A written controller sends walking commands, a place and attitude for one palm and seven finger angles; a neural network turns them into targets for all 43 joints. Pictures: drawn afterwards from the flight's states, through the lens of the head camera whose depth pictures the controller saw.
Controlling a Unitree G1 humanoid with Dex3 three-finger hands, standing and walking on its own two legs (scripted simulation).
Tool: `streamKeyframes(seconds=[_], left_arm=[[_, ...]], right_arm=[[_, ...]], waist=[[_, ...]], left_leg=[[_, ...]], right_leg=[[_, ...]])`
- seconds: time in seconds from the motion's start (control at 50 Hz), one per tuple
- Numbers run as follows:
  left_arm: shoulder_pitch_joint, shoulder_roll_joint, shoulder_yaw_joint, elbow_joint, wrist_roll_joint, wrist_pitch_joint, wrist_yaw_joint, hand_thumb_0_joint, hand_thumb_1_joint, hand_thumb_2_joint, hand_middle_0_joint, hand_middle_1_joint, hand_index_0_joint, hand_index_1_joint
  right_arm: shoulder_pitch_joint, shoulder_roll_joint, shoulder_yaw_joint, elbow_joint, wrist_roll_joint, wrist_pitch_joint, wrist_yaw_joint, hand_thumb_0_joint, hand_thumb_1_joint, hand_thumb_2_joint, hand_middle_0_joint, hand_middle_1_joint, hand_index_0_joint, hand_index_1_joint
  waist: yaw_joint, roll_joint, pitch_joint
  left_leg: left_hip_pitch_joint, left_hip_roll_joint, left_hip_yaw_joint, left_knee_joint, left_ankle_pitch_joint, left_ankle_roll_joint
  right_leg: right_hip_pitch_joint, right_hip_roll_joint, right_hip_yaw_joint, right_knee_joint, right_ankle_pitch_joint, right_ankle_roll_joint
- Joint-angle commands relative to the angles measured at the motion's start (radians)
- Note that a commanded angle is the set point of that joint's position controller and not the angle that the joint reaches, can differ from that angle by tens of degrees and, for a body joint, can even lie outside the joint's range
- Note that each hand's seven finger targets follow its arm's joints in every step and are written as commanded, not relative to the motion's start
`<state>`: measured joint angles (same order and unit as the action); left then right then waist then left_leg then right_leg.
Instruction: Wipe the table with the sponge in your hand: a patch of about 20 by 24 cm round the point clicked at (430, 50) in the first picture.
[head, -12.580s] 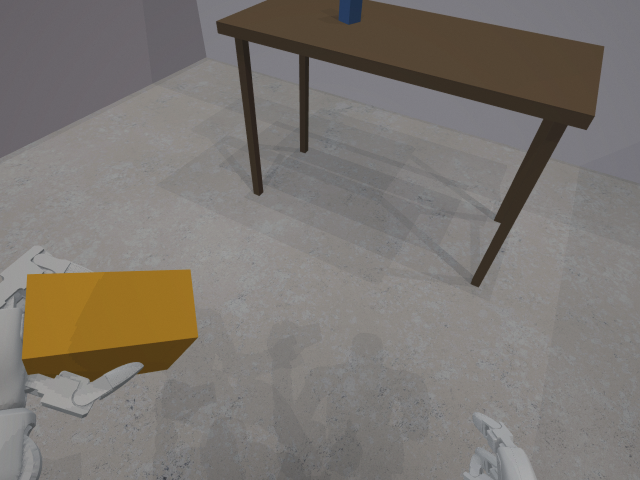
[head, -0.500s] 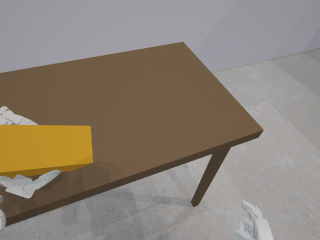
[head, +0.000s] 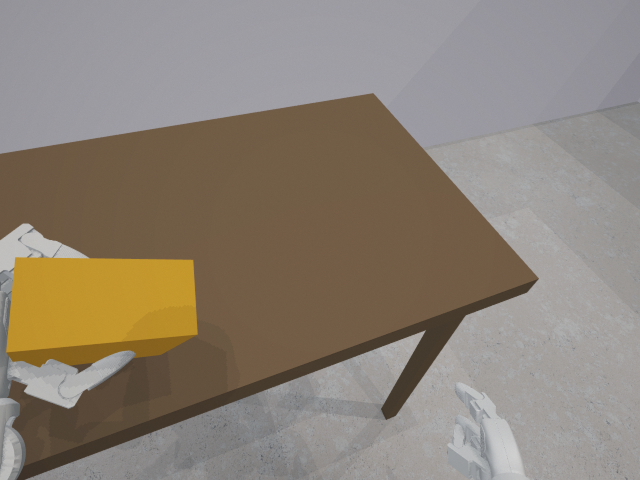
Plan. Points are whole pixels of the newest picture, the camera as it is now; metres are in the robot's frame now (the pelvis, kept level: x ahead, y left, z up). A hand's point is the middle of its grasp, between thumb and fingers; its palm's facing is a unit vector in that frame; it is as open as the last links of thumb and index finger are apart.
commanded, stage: come to a stop and stand still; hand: left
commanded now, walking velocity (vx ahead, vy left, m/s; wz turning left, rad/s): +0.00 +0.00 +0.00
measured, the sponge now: (129, 315) +0.23 +0.20 +0.15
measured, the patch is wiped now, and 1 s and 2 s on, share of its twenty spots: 0.00 0.00 0.00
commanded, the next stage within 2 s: look again from close up in 0.48 s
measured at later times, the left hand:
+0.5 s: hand (38, 336) +0.20 +0.26 +0.16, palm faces +0.39 -0.84 -0.37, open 10.4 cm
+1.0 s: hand (16, 321) +0.21 +0.29 +0.16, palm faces +0.38 -0.86 -0.35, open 10.4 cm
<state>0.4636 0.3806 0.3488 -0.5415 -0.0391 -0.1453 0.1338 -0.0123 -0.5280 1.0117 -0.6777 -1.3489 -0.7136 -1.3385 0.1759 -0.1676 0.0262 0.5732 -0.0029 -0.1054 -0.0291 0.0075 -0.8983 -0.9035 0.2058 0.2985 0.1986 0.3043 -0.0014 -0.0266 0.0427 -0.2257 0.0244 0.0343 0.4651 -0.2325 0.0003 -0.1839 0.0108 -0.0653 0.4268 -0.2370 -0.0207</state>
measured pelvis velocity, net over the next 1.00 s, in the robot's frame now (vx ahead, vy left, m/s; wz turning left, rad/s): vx -0.01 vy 0.04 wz -0.01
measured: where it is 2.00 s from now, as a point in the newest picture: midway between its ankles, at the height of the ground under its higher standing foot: outside the picture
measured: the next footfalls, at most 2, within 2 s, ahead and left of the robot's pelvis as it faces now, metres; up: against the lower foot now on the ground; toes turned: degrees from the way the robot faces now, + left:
none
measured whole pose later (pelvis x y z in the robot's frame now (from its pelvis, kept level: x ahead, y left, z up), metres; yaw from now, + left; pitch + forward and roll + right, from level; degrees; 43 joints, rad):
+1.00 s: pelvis -0.01 +0.04 +0.00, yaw -1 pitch -1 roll -1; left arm 0.40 0.37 0.35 -0.48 -0.04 -0.21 0.11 -0.01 -0.53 1.01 -0.67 -1.35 -0.71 -1.34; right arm 0.18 -0.18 0.03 0.58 0.00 -0.15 -0.02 0.01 -0.90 -0.90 0.21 0.30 0.20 0.30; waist 0.04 -0.05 0.06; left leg -0.22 -0.01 0.07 0.45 -0.22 0.05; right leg -0.18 -0.03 -0.03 0.38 -0.20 0.03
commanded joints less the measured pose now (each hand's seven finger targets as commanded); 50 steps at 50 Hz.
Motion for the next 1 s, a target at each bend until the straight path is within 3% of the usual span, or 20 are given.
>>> streamKeyframes(seconds=[0.0,0.02,0.04,0.06,0.08,0.1,0.12,0.18,0.22,0.26,0.3,0.34,0.4,0.52,0.58,0.68,0.7,0.8,0.92,0.98], left_arm=[[0.021,0.16,0.139,-0.17,-0.024,-0.048,0.029,0.0,0.1,1.3,-1.2,-1.6,-1.2,-1.6],[-1.08,0.9,0.659,-0.393,0.145,-0.158,-0.002,0.0,0.1,1.3,-1.2,-1.6,-1.2,-1.6],[-0.492,0.314,0.276,0.239,0.038,-0.112,-0.049,0.0,0.1,1.3,-1.2,-1.6,-1.2,-1.6],[-0.283,0.212,0.192,0.236,0.016,-0.11,-0.064,0.0,0.1,1.3,-1.2,-1.6,-1.2,-1.6],[-0.226,0.171,0.122,0.083,-0.012,-0.125,-0.068,0.0,0.1,1.3,-1.2,-1.6,-1.2,-1.6],[-0.128,0.064,0.04,0.031,-0.031,-0.129,-0.061,0.0,0.1,1.3,-1.2,-1.6,-1.2,-1.6],[-0.108,0.096,0.04,-0.049,-0.025,-0.126,-0.051,0.0,0.1,1.3,-1.2,-1.6,-1.2,-1.6],[-0.063,0.142,0.067,-0.095,-0.019,-0.116,-0.029,0.0,0.1,1.3,-1.2,-1.6,-1.2,-1.6],[-0.06,0.182,0.12,-0.083,-0.022,-0.114,-0.012,0.0,0.1,1.3,-1.2,-1.6,-1.2,-1.6],[-0.119,0.212,0.15,-0.108,-0.025,-0.126,-0.01,0.0,0.1,1.3,-1.2,-1.6,-1.2,-1.6],[-0.181,0.258,0.189,-0.152,-0.017,-0.139,-0.001,0.0,0.1,1.3,-1.2,-1.6,-1.2,-1.6],[-0.208,0.212,0.154,-0.131,-0.015,-0.149,0.0,0.0,0.1,1.3,-1.2,-1.6,-1.2,-1.6],[-0.2,0.193,0.139,-0.113,-0.006,-0.155,-0.005,0.0,0.1,1.3,-1.2,-1.6,-1.2,-1.6],[-0.138,0.113,0.062,-0.053,0.003,-0.142,-0.017,0.0,0.1,1.3,-1.2,-1.6,-1.2,-1.6],[-0.14,0.132,0.08,-0.074,0.0,-0.138,-0.02,0.0,0.1,1.3,-1.2,-1.6,-1.2,-1.6],[-0.144,0.17,0.121,-0.157,-0.007,-0.141,-0.016,0.0,0.1,1.3,-1.2,-1.6,-1.2,-1.6],[-0.136,0.184,0.136,-0.169,-0.005,-0.137,-0.012,0.0,0.1,1.3,-1.2,-1.6,-1.2,-1.6],[-0.122,0.158,0.117,-0.177,-0.008,-0.132,-0.011,0.0,0.1,1.3,-1.2,-1.6,-1.2,-1.6],[-0.135,0.121,0.075,-0.132,-0.008,-0.122,-0.014,0.0,0.1,1.3,-1.2,-1.6,-1.2,-1.6],[-0.171,0.139,0.087,-0.157,-0.009,-0.121,-0.015,0.0,0.1,1.3,-1.2,-1.6,-1.2,-1.6]], right_arm=[[-0.07,-0.144,-0.057,-0.144,0.017,-0.03,-0.027,0.0,-0.9,-0.9,0.2,0.3,0.2,0.3],[0.077,-0.198,-0.091,-0.124,-0.043,-0.084,-0.024,0.0,-0.9,-0.9,0.2,0.3,0.2,0.3],[-0.001,-0.086,-0.055,-0.069,-0.009,-0.084,-0.026,0.0,-0.9,-0.9,0.2,0.3,0.2,0.3],[0.032,-0.169,-0.095,-0.134,0.001,-0.097,-0.02,0.0,-0.9,-0.9,0.2,0.3,0.2,0.3],[0.031,-0.173,-0.092,-0.138,0.009,-0.092,-0.005,0.0,-0.9,-0.9,0.2,0.3,0.2,0.3],[-0.02,-0.148,-0.08,-0.143,0.027,-0.098,0.015,0.0,-0.9,-0.9,0.2,0.3,0.2,0.3],[-0.024,-0.168,-0.082,-0.162,0.023,-0.097,0.026,0.0,-0.9,-0.9,0.2,0.3,0.2,0.3],[-0.046,-0.163,-0.075,-0.169,0.017,-0.099,0.027,0.0,-0.9,-0.9,0.2,0.3,0.2,0.3],[-0.058,-0.158,-0.064,-0.167,0.014,-0.09,0.008,0.0,-0.9,-0.9,0.2,0.3,0.2,0.3],[-0.068,-0.155,-0.061,-0.173,0.01,-0.092,-0.01,0.0,-0.9,-0.9,0.2,0.3,0.2,0.3],[-0.086,-0.159,-0.055,-0.158,0.008,-0.092,-0.025,0.0,-0.9,-0.9,0.2,0.3,0.2,0.3],[-0.062,-0.154,-0.055,-0.156,0.003,-0.1,-0.029,0.0,-0.9,-0.9,0.2,0.3,0.2,0.3],[-0.072,-0.151,-0.05,-0.145,0.006,-0.121,-0.025,0.0,-0.9,-0.9,0.2,0.3,0.2,0.3],[-0.045,-0.161,-0.052,-0.126,0.003,-0.13,-0.003,0.0,-0.9,-0.9,0.2,0.3,0.2,0.3],[-0.04,-0.163,-0.058,-0.132,0.004,-0.124,0.002,0.0,-0.9,-0.9,0.2,0.3,0.2,0.3],[-0.05,-0.156,-0.057,-0.146,0.004,-0.111,-0.001,0.0,-0.9,-0.9,0.2,0.3,0.2,0.3],[-0.072,-0.149,-0.048,-0.145,0.008,-0.112,-0.004,0.0,-0.9,-0.9,0.2,0.3,0.2,0.3],[-0.069,-0.148,-0.049,-0.146,0.009,-0.106,-0.005,0.0,-0.9,-0.9,0.2,0.3,0.2,0.3],[-0.058,-0.152,-0.049,-0.141,0.004,-0.093,-0.005,0.0,-0.9,-0.9,0.2,0.3,0.2,0.3],[-0.055,-0.153,-0.061,-0.152,0.01,-0.086,-0.003,0.0,-0.9,-0.9,0.2,0.3,0.2,0.3]], waist=[[0.006,0.114,-0.194],[0.039,0.021,0.011],[0.02,-0.005,-0.178],[0.055,0.096,-0.168],[0.04,0.146,-0.232],[0.041,0.19,-0.264],[0.048,0.158,-0.252],[0.047,-0.05,-0.194],[0.036,-0.095,-0.151],[0.026,-0.06,-0.091],[0.021,0.062,-0.059],[0.02,0.109,-0.063],[0.027,0.127,-0.084],[0.027,0.071,-0.102],[0.028,0.048,-0.115],[0.031,0.094,-0.167],[0.031,0.123,-0.162],[0.028,0.115,-0.169],[0.024,0.098,-0.144],[0.024,0.117,-0.147]], left_leg=[[0.013,0.09,-0.064,-0.071,0.267,-0.01],[-0.123,0.085,0.003,0.067,0.288,0.02],[0.037,0.004,-0.018,0.008,0.265,0.019],[0.086,0.037,-0.001,0.021,0.275,0.002],[0.075,0.04,-0.016,-0.012,0.288,0.015],[0.134,0.058,-0.014,-0.03,0.342,0.024],[0.12,0.071,-0.02,-0.022,0.338,0.03],[0.025,0.041,-0.028,-0.023,0.121,0.02],[0.02,0.021,-0.03,-0.024,0.008,0.019],[0.027,0.006,-0.034,-0.02,-0.049,0.021],[0.057,0.017,-0.042,-0.052,-0.065,0.02],[-0.001,0.028,-0.057,-0.097,-0.124,0.03],[0.02,0.031,-0.048,-0.117,-0.094,0.028],[0.003,0.038,-0.055,-0.131,-0.008,0.022],[0.0,0.036,-0.056,-0.119,0.057,0.018],[0.032,0.048,-0.061,-0.107,0.181,0.015],[0.053,0.046,-0.059,-0.111,0.215,0.008],[0.067,0.056,-0.063,-0.107,0.263,0.0],[0.038,0.07,-0.074,-0.14,0.182,-0.003],[0.041,0.098,-0.09,-0.148,0.19,-0.008]], right_leg=[[0.132,-0.054,0.074,-0.053,0.304,-0.001],[-0.089,-0.094,0.143,-0.127,0.268,0.048],[-0.041,-0.132,0.176,-0.076,0.32,-0.048],[-0.025,-0.116,0.259,-0.075,0.441,-0.013],[0.079,-0.117,0.187,-0.024,0.414,0.003],[0.079,-0.091,0.133,0.019,0.345,0.006],[0.058,-0.078,0.125,0.01,0.299,0.024],[0.044,-0.08,0.139,-0.07,0.145,0.021],[-0.03,-0.095,0.143,-0.124,-0.018,0.003],[-0.116,-0.103,0.184,-0.179,-0.159,-0.008],[-0.166,-0.089,0.186,-0.185,-0.208,-0.013],[-0.09,-0.069,0.163,-0.155,-0.19,-0.006],[-0.047,-0.053,0.141,-0.139,-0.1,-0.001],[0.018,-0.038,0.101,-0.114,0.037,0.01],[0.047,-0.037,0.102,-0.099,0.113,0.011],[0.094,-0.038,0.081,-0.053,0.219,0.013],[0.076,-0.035,0.071,-0.043,0.224,0.014],[0.08,-0.036,0.065,-0.034,0.244,0.015],[0.072,-0.033,0.06,-0.047,0.191,0.02],[0.072,-0.029,0.058,-0.026,0.161,0.022]])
